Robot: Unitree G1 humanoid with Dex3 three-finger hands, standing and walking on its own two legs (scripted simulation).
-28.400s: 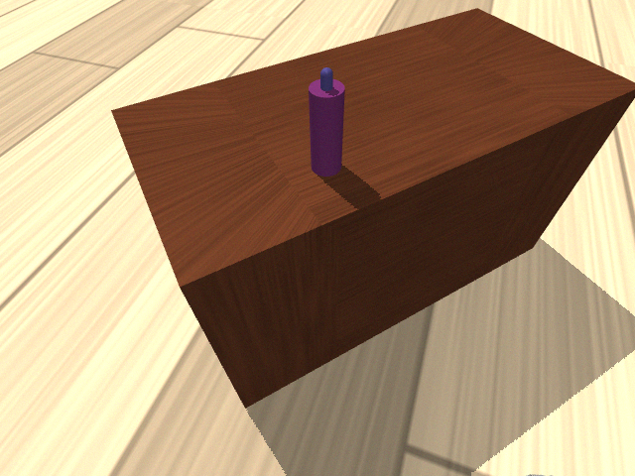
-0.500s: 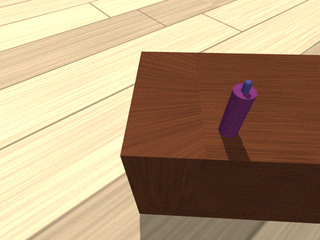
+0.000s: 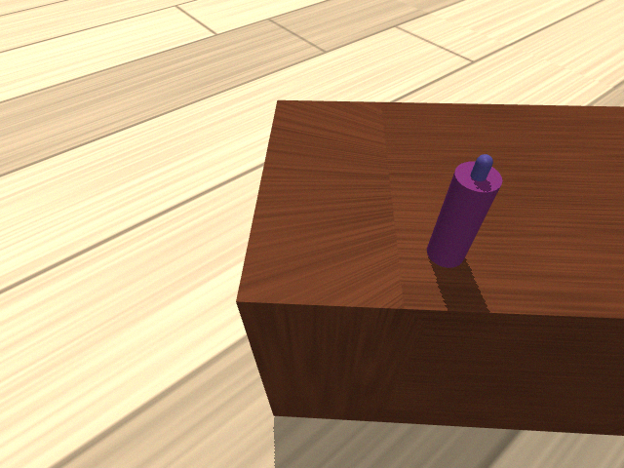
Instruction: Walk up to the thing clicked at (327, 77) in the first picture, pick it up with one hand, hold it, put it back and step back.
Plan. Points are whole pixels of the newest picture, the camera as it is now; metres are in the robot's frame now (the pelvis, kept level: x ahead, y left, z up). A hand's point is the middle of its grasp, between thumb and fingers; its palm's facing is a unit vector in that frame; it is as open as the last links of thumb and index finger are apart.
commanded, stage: stand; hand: right
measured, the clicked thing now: (463, 211) +0.46 -0.23 +0.03
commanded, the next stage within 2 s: step back in 0.66 s
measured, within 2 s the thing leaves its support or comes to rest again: neither
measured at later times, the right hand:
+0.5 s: hand out of the picture +0.07 -0.25 -0.16, palm faces -0.04 +0.94 -0.34, open 7.4 cm
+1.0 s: hand out of the picture +0.04 -0.25 -0.17, palm faces -0.04 +0.91 -0.41, open 7.4 cm
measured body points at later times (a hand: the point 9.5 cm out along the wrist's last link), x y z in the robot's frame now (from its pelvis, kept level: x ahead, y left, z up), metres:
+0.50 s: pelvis +0.00 +0.00 +0.00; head +0.01 +0.00 +0.45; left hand +0.06 +0.30 -0.14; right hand +0.07 -0.30 -0.13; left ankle +0.01 +0.13 -0.75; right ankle -0.02 -0.13 -0.75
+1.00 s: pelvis -0.04 +0.03 -0.03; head +0.01 +0.04 +0.41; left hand +0.07 +0.35 -0.16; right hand +0.04 -0.30 -0.14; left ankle -0.06 +0.14 -0.74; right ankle -0.02 -0.13 -0.75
